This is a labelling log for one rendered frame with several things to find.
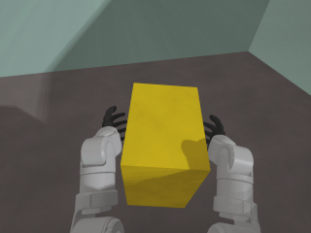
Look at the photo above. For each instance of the robot left forearm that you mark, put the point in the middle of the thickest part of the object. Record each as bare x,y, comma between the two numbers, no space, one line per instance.
98,192

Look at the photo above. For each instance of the robot right forearm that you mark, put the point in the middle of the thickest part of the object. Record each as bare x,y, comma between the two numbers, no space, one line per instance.
235,178

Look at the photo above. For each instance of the carton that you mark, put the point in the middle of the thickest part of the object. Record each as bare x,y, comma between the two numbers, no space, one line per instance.
164,156

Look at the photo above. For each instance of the right robot upper arm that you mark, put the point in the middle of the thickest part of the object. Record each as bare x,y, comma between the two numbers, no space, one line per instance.
221,227

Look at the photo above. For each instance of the right robot hand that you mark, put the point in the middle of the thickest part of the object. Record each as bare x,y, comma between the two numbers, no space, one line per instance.
219,130

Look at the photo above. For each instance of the left robot upper arm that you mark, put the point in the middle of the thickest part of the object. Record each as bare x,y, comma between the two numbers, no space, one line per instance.
104,224

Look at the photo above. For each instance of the left robot hand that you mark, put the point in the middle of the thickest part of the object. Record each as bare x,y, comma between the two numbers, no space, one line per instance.
108,120

